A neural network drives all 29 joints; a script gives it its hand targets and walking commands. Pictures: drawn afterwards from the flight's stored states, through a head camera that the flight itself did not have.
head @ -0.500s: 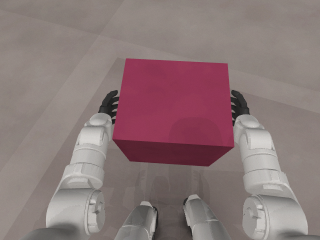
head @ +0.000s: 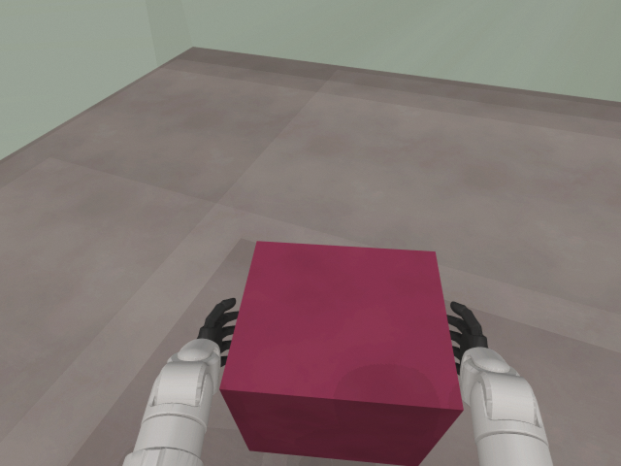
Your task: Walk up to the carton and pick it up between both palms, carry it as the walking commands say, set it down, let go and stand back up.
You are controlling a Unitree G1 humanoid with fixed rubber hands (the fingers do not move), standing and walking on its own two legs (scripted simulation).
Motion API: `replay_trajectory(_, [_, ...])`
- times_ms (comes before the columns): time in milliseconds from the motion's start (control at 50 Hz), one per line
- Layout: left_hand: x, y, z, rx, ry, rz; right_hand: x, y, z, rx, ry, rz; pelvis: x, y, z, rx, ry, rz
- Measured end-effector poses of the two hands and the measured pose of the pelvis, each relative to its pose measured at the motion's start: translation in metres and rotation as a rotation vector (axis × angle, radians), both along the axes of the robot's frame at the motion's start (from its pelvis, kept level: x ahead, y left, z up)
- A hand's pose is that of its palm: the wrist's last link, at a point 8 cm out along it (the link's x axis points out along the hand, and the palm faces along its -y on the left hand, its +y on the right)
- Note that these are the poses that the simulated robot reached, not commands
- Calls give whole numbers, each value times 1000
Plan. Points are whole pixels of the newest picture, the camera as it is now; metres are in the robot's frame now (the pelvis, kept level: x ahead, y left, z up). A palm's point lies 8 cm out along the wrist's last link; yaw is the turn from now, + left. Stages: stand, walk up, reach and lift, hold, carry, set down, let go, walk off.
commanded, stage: reach and lift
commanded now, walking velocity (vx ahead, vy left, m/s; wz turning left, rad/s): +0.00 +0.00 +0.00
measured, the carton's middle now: (338, 355) +0.29 -0.02 -0.05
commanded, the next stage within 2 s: hold in 1.28 s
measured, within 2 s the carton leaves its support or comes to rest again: neither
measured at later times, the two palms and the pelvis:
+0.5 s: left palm (198, 356) +0.26 +0.16 +0.02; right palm (470, 353) +0.24 -0.19 +0.02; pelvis -0.05 +0.01 -0.01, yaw -2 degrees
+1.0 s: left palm (188, 362) +0.25 +0.18 +0.02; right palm (457, 340) +0.26 -0.17 +0.02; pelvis +0.01 -0.01 +0.01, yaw -1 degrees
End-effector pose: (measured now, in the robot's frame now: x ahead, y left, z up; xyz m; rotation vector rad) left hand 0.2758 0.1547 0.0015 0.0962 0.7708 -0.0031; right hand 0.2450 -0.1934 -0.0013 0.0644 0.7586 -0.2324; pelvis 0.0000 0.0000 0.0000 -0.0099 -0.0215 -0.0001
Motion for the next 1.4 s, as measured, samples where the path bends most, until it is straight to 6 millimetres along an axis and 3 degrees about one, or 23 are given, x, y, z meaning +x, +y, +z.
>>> replay_trajectory(140, [-3,0,26,-9,-77,-4,-5,1,28,-13,-77,-6,-10,6,3,6,-26,-18])
replay_trajectory(240, [-12,3,34,-23,-96,10,-9,3,43,-46,-94,25,-22,8,2,8,-78,-22])
replay_trajectory(480, [-20,8,19,38,-8,30,-4,7,16,-25,-8,93,-51,10,-7,16,-104,-32])
replay_trajectory(680, [2,9,41,8,-75,74,28,8,42,-41,-76,121,-32,-3,-2,17,-43,-23])
replay_trajectory(780, [1,12,36,-22,-57,107,35,11,42,-41,-59,129,-16,-11,0,12,-56,-21])
replay_trajectory(940, [-16,18,14,-17,5,119,25,17,21,-36,2,141,4,-14,4,5,-42,-15])
replay_trajectory(1060, [-27,23,24,-16,-43,118,9,22,26,-5,-46,111,9,-8,6,6,-28,-15])
replay_trajectory(1160, [-27,24,32,-14,-70,105,2,23,30,-8,-73,102,-3,-1,5,7,-57,-11])
replay_trajectory(1400, [-37,23,19,-5,-37,83,-13,21,22,-34,-38,99,-34,10,0,12,-68,-25])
